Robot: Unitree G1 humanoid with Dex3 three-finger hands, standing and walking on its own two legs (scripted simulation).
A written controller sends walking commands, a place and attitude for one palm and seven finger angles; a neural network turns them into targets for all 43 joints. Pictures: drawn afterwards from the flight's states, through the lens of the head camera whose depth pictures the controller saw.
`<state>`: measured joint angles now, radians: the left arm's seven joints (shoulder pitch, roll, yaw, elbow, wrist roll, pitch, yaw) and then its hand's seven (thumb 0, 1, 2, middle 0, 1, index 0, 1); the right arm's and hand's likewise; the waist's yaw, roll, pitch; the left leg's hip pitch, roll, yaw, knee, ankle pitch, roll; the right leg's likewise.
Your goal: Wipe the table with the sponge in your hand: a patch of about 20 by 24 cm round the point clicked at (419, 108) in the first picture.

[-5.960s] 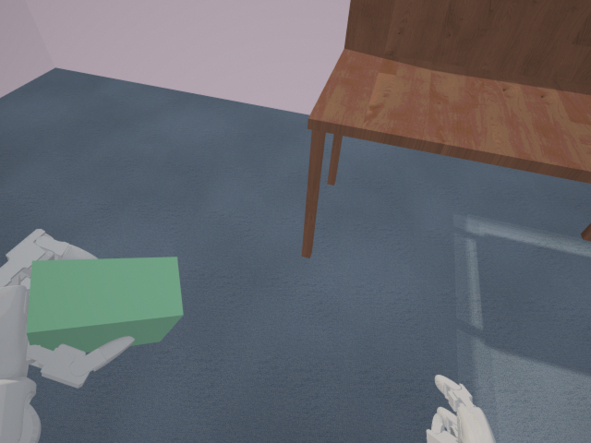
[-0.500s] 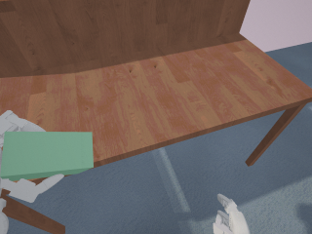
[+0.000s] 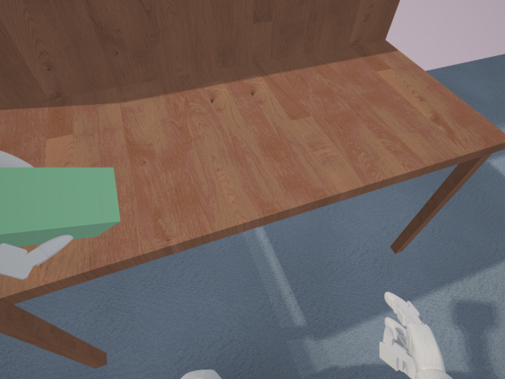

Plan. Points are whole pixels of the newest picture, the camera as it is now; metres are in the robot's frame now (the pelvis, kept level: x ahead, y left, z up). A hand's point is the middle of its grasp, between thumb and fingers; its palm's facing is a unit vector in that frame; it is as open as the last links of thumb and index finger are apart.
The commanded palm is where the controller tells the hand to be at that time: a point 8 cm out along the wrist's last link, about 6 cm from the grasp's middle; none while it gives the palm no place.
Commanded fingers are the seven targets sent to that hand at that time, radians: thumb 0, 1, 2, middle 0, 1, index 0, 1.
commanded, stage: come to a stop and stand still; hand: left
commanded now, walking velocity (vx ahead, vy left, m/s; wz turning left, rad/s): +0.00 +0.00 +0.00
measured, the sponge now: (67, 208) +0.27 +0.25 +0.17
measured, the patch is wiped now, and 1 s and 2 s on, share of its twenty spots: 0.00 0.00 0.00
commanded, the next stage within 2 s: look again from close up in 0.60 s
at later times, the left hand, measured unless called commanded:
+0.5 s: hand out of the picture +0.17 +0.31 +0.17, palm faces +0.50 -0.80 -0.34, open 10.5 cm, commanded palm +0.11 +0.33 +0.18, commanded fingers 0.00 0.10 1.30 -1.20 -1.60 -1.20 -1.60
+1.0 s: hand out of the picture +0.16 +0.30 +0.17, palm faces +0.52 -0.77 -0.36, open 10.5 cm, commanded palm +0.10 +0.32 +0.18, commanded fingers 0.00 0.10 1.30 -1.20 -1.60 -1.20 -1.60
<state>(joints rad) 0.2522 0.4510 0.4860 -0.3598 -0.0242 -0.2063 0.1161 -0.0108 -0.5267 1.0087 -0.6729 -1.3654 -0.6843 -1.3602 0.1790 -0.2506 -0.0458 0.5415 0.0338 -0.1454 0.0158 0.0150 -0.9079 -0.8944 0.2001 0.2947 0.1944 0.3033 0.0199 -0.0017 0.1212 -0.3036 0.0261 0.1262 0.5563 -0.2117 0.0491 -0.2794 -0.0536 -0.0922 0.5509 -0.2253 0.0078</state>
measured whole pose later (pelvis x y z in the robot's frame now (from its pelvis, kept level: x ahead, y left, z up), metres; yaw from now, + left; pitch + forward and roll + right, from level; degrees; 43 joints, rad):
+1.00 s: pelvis -0.03 +0.02 +0.01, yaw +7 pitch -5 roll -2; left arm 0.37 0.34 0.33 -0.39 0.02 -0.18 0.11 -0.01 -0.52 1.01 -0.67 -1.37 -0.68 -1.36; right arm 0.24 -0.18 0.02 0.60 0.01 -0.15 -0.02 0.02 -0.90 -0.89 0.21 0.30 0.20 0.30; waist 0.03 0.00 0.06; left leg -0.25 -0.01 0.11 0.45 -0.16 0.07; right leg -0.18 0.01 0.02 0.42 -0.18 0.00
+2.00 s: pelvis +0.11 +0.01 -0.01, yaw -4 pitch -1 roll +3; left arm 0.43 0.44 0.39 -0.46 0.00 -0.21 0.08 -0.01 -0.52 1.01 -0.67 -1.36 -0.68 -1.36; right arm 0.18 -0.20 -0.04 0.58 0.02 -0.13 -0.03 0.02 -0.91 -0.89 0.20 0.29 0.19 0.30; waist -0.01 -0.06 0.07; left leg -0.29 0.00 0.08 0.57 -0.26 -0.01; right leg -0.34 -0.05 -0.03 0.78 -0.41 -0.02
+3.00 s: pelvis +0.08 +0.07 +0.00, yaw -4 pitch -2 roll -2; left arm 0.37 0.44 0.40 -0.44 0.00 -0.25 0.07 -0.02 -0.53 1.01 -0.67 -1.36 -0.69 -1.35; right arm 0.28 -0.16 0.05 0.60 0.01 -0.20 -0.02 0.02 -0.90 -0.89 0.20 0.30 0.20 0.30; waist 0.04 -0.04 0.12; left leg -0.31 -0.01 0.03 0.53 -0.19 0.06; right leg -0.24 -0.03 -0.05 0.46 -0.17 0.02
